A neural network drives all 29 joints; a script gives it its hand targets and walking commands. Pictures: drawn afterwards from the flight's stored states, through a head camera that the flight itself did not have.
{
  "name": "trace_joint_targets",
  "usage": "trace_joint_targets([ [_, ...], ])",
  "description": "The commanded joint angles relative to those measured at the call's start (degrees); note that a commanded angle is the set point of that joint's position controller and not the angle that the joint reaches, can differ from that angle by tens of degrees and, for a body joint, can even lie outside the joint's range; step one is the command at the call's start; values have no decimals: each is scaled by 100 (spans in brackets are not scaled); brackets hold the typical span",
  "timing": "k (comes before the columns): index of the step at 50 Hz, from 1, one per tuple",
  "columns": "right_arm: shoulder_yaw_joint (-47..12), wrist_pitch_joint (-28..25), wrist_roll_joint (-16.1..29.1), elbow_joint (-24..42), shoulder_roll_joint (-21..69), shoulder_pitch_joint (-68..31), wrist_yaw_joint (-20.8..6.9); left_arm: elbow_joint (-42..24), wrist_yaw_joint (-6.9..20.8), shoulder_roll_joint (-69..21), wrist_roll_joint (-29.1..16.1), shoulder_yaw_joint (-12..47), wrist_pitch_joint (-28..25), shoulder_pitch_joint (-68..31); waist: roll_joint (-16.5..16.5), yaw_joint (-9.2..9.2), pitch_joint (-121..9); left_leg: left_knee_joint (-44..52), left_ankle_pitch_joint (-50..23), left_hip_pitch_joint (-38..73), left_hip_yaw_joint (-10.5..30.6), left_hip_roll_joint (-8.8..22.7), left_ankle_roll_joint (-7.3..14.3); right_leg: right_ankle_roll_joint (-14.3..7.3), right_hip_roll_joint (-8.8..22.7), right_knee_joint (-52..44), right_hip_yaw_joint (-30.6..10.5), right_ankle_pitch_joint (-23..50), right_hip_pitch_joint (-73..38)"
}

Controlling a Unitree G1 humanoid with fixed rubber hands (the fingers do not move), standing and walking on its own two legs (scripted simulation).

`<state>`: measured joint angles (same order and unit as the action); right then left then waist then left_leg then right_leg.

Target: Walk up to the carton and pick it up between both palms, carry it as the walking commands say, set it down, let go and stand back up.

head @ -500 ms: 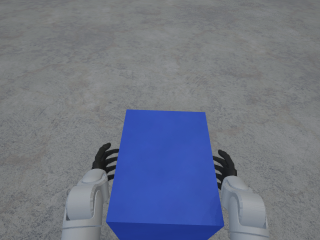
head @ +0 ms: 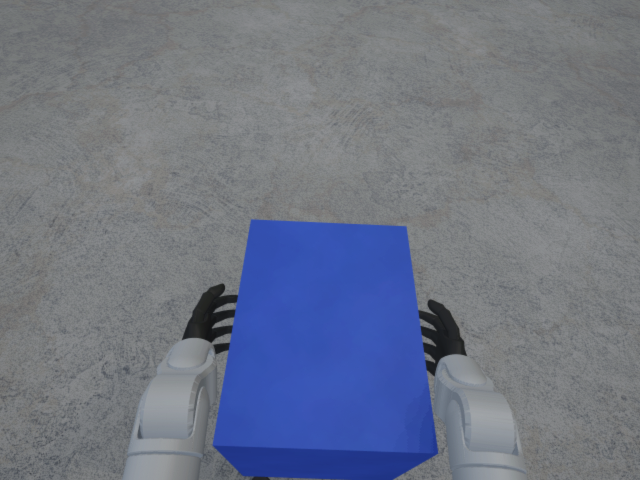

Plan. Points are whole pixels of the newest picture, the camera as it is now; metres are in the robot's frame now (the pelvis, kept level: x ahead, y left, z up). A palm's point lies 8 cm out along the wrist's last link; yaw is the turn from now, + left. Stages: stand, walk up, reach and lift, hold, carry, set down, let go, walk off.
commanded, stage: hold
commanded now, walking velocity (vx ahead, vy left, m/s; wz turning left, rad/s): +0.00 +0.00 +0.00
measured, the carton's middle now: (322, 354) +0.29 -0.01 -0.06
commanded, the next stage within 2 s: set down in 0.10 s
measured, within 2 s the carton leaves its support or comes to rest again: neither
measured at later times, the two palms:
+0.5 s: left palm (193, 343) +0.29 +0.16 -0.01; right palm (424, 347) +0.28 -0.14 -0.02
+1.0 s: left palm (210, 348) +0.32 +0.16 -0.10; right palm (407, 350) +0.31 -0.15 -0.10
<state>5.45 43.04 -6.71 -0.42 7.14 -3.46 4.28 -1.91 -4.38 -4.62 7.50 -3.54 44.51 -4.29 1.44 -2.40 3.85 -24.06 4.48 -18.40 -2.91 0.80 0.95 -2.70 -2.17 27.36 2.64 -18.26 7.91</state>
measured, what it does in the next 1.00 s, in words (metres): stands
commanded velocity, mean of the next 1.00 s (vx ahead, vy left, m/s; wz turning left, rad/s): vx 0.00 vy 0.00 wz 0.00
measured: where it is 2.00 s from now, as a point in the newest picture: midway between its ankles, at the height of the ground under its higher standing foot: outside the picture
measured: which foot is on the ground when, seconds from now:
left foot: down 0.00-1.00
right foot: down 0.00-1.00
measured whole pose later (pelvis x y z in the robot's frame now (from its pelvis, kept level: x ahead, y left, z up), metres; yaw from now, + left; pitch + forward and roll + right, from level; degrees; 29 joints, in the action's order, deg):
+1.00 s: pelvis -0.03 +0.00 -0.05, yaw -4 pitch +15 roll -1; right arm 23.2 15.4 -15.0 -29.1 10.3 -27.2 -0.9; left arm 21.5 0.7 -10.2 17.2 -23.4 18.5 -25.3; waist 2.6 2.7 4.1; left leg -45.3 10.1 -50.1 -1.6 2.1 0.8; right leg -3.0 -4.3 50.9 0.6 -24.5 41.2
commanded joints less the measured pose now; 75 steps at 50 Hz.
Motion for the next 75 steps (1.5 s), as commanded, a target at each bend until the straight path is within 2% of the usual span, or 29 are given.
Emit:
trace_joint_targets([
  [1, -2924, -604, 1132, 1692, 2811, -2759, -613, -1337, 509, -2771, -726, 2616, -527, -2181, -83, 234, -2872, -171, -1454, 2970, 981, -335, 62, 164, -16, -537, -1160, 2604, 932],
  [2, -2925, -616, 1127, 1628, 2636, -2751, -642, -1237, 487, -2691, -699, 2537, -520, -2005, -264, 274, -2733, -136, -1493, 3024, 970, -325, 74, 147, -24, -616, -1115, 2419, 998],
  [5, -2897, -606, 1068, 1217, 2570, -2383, -692, -1202, 412, -2561, -598, 2394, -531, -1791, -284, 442, -2611, -70, -1516, 3240, 910, -345, 70, 130, 23, -735, -1155, 2193, 1134],
  [6, -3483, -678, 1501, 1290, 2707, -2720, -832, -1066, 391, -2290, -656, 2207, -565, -1342, -416, 1114, -2000, -191, -1462, 3691, 729, -201, 179, 162, -61, -805, -1014, 1441, 1407],
  [7, -3180, -712, 1321, 886, 2717, -2925, -863, -779, 414, -2237, -617, 2012, -607, -1800, -415, 1170, -1671, -151, -765, 3362, 643, -226, 164, 153, -34, -838, -1037, 809, 1479],
  [9, -2903, -766, 1053, 401, 2564, -2592, -766, -490, 431, -2066, -620, 1795, -622, -1728, -204, 1019, -1340, -164, -461, 3423, 531, -311, 141, 158, 80, -978, -1073, 537, 1613],
  [11, -2371, -892, 531, -155, 2756, -2666, -723, -29, 668, -2462, -705, 1914, -734, -2285, 223, 586, -1029, -222, -171, 3494, 584, -388, 112, 167, 151, -1062, -1051, 251, 2015],
  [15, -1946, -1340, 185, -574, 3210, -3106, -836, 222, 978, -3308, -834, 2346, -1063, -3253, -57, 182, -1416, -355, -521, 3812, 714, -352, -16, 16, 46, -965, -1005, 429, 2293],
  [17, -1917, -1475, 181, -646, 3469, -3316, -900, 515, 1062, -3734, -820, 2347, -1180, -3364, 4, 141, -1520, -394, -623, 3706, 776, -320, -14, -22, 9, -877, -1001, 465, 2273],
  [26, -2051, -2151, 85, -1991, 5063, -4383, -1549, 1855, 1436, -5105, -205, 1950, -1833, -3812, -151, 614, -2383, -783, -1081, 2985, 837, -345, 97, -59, -191, -317, -1046, 726, 2263],
  [27, -1852, -2191, -7, -2247, 5106, -4446, -1608, 2048, 1468, -5193, -192, 1898, -1908, -3934, -112, 499, -2347, -775, -878, 2984, 909, -312, 93, -80, -207, -261, -1048, 549, 2489],
  [29, -1815, -2359, -17, -2443, 5225, -4687, -1695, 2325, 1551, -5167, -22, 1660, -2039, -4025, -125, 657, -2385, -873, -851, 2798, 845, -344, 132, -92, -192, -216, -1057, 498, 2608],
  [33, -1382, -2581, -236, -2898, 5035, -4946, -1841, 2564, 1566, -5356, 61, 1519, -2211, -4446, -269, 469, -2502, -1025, -598, 2672, 957, -318, 67, -196, -252, 51, -1044, 245, 3210],
  [34, -1438, -2625, -235, -2864, 5041, -4967, -1858, 2575, 1579, -5334, 126, 1469, -2266, -4389, -220, 540, -2686, -1118, -705, 2609, 955, -310, 76, -171, -274, 192, -1011, 391, 3202],
  [36, -1392, -2714, -283, -2927, 4966, -5158, -1845, 2768, 1634, -5170, 273, 1242, -2349, -4425, -126, 637, -2655, -1317, -679, 2185, 866, -364, 132, -143, -283, 308, -1020, 279, 3312],
  [39, -1255, -2848, -308, -2868, 4850, -5347, -1864, 2829, 1654, -5234, 257, 1355, -2466, -4613, -195, 427, -2961, -1549, -490, 2073, 956, -358, 114, -144, -351, 635, -963, 206, 3663],
  [44, -1449, -3023, -241, -2807, 4851, -5583, -1848, 2698, 1673, -5212, 280, 1493, -2707, -4907, -157, 493, -3615, -2082, -675, 1601, 908, -402, 107, -82, -434, 1081, -950, 309, 4061],
  [45, -1548, -3021, -212, -2874, 4966, -5533, -1829, 2707, 1687, -5184, 333, 1448, -2730, -4929, -110, 608, -3694, -2182, -819, 1348, 821, -415, 112, -56, -451, 1113, -957, 453, 4009],
  [49, -1646, -3042, -138, -2800, 5070, -5543, -1791, 2478, 1726, -5224, 228, 1714, -2804, -5165, -120, 491, -4319, -2567, -870, 1046, 787, -450, 93, 16, -503, 1482, -885, 560, 4300],
  [51, -1809, -3034, 2, -2743, 5176, -5754, -1771, 2529, 1722, -5074, 329, 1575, -2823, -5093, -105, 745, -4367, -2747, -962, 687, 709, -478, 131, 81, -502, 1603, -956, 637, 4406],
  [57, -2017, -3087, 77, -2493, 5119, -5889, -1625, 2526, 1790, -5130, 149, 1756, -2857, -5172, -25, 690, -5085, -3338, -1095, -52, 620, -552, 102, 177, -550, 2071, -973, 868, 4627],
  [62, -1799, -2986, 58, -2863, 5140, -5952, -1581, 2736, 1806, -5109, 117, 1688, -2788, -5470, -122, 636, -4904, -3548, -636, -587, 568, -584, 87, 222, -631, 2368, -887, 410, 5309],
  [64, -1980, -3032, 128, -2649, 5132, -6245, -1583, 2830, 1796, -5197, 157, 1651, -2788, -5279, -76, 838, -5225, -3739, -833, -718, 537, -605, 71, 233, -645, 2566, -903, 523, 5416],
  [65, -1912, -3039, 96, -2714, 5147, -6167, -1575, 2642, 1790, -5212, 86, 1805, -2809, -5561, -116, 661, -5400, -3794, -935, -692, 564, -611, 42, 232, -694, 2664, -821, 602, 5617],
  [67, -1996, -3013, 184, -2822, 5190, -6114, -1548, 2636, 1769, -5098, 73, 1711, -2806, -5516, -56, 830, -5543, -3961, -1011, -916, 517, -612, 42, 266, -686, 2780, -890, 619, 5653],
  [68, -1843, -3010, 119, -2937, 5130, -6124, -1541, 2681, 1762, -5219, 9, 1828, -2781, -5664, -203, 686, -5589, -3992, -976, -1049, 538, -621, 10, 244, -724, 2897, -826, 624, 5810],
  [71, -1982, -3042, 200, -2869, 5127, -6475, -1492, 2807, 1763, -5217, -4, 1720, -2785, -5694, -137, 887, -5788, -4115, -690, -1516, 436, -645, -20, 288, -718, 3087, -838, 440, 5764],
  [72, -1902, -3023, 176, -3003, 5093, -6377, -1482, 2688, 1723, -5256, -81, 1811, -2783, -5853, -142, 726, -5822, -4172, -643, -1409, 494, -652, -47, 270, -762, 3199, -763, 318, 6079],
  [75, -1903, -3004, 293, -2971, 5011, -6814, -1517, 2910, 1704, -5277, -130, 1748, -2706, -5979, -51, 781, -5790, -4373, -413, -1597, 500, -665, -55, 260, -773, 3356, -742, -32, 6513],
])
